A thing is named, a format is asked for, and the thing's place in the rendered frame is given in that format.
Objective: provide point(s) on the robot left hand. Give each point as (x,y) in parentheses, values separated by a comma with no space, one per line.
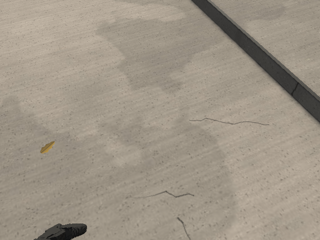
(63,232)

